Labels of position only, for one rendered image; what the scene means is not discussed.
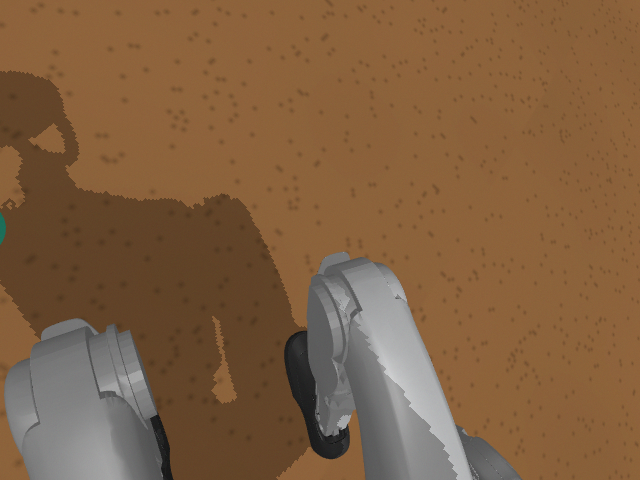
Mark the right robot hand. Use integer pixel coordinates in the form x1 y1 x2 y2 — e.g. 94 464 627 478
455 424 522 480

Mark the left robot foot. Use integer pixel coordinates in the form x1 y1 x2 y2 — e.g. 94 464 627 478
150 412 173 480

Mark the right robot foot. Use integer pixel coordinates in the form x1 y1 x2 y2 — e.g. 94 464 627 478
284 331 350 459

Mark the tin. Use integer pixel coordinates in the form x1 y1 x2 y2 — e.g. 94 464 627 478
0 213 6 244

